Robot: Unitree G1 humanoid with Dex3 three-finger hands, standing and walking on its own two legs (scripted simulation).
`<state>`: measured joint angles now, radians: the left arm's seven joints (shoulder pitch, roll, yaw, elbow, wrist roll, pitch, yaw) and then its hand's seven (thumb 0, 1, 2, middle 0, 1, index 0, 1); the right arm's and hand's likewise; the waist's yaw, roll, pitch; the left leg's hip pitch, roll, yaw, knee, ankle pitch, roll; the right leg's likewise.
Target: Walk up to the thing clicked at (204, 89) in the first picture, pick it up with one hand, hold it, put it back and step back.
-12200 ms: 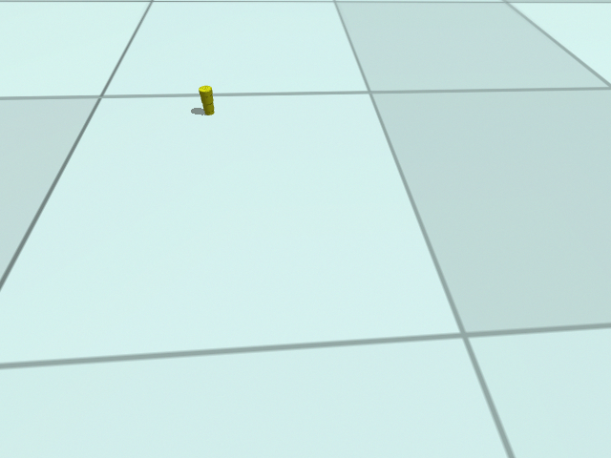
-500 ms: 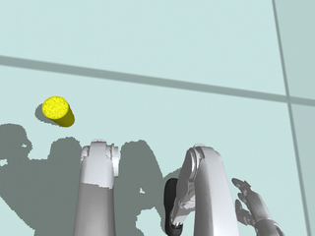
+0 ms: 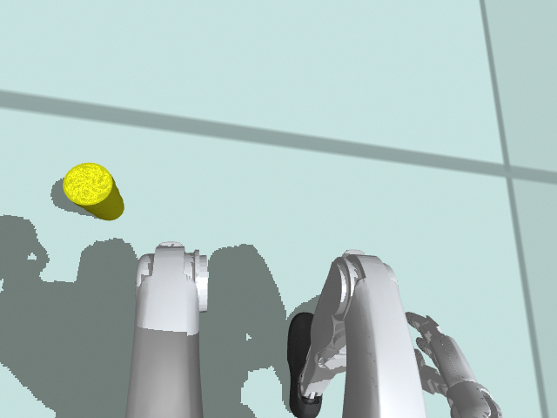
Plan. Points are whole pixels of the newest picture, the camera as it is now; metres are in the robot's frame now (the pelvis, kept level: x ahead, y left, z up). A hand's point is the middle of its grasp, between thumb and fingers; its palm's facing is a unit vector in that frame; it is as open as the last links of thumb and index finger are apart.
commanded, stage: go down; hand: left
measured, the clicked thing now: (100, 197) +0.43 +0.32 -0.29
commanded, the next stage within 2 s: none
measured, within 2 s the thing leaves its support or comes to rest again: neither
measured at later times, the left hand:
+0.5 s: hand out of the picture +0.31 +0.51 +0.02, palm faces +0.44 -0.90 -0.06, open 17.5 cm
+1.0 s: hand out of the picture +0.31 +0.51 +0.02, palm faces +0.45 -0.89 -0.03, open 17.4 cm
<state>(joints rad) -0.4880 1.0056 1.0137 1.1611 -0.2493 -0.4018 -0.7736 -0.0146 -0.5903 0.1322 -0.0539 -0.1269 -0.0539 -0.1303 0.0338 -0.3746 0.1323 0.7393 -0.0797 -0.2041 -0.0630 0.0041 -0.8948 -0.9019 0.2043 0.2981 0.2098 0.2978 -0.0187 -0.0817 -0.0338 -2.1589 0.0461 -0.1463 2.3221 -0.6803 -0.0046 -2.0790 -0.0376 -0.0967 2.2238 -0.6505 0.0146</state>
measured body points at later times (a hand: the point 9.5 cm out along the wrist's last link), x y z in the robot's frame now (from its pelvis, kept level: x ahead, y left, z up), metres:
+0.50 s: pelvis +0.00 +0.00 -0.01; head +0.21 +0.10 +0.38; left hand +0.28 +0.55 +0.03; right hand +0.19 -0.27 -0.10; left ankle +0.09 +0.13 -0.33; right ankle +0.11 -0.13 -0.33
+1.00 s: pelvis +0.00 +0.00 -0.01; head +0.20 +0.11 +0.37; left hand +0.28 +0.56 +0.02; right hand +0.19 -0.27 -0.10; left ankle +0.09 +0.13 -0.33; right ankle +0.11 -0.13 -0.33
